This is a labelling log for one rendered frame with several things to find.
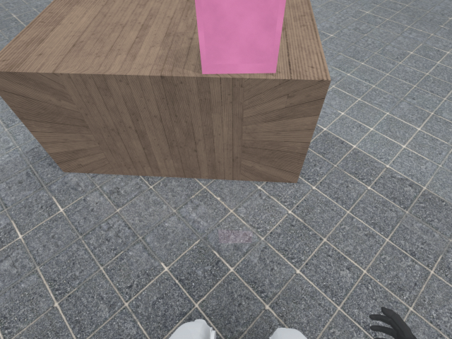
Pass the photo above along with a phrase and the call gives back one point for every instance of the carton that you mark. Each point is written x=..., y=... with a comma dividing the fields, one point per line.
x=239, y=36

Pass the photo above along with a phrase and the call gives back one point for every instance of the left robot thigh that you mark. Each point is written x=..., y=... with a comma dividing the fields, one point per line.
x=194, y=330

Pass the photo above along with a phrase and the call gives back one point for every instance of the pedestal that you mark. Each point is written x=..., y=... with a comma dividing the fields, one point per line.
x=116, y=87

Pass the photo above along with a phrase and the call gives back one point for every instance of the robot right hand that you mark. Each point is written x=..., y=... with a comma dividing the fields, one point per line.
x=399, y=330

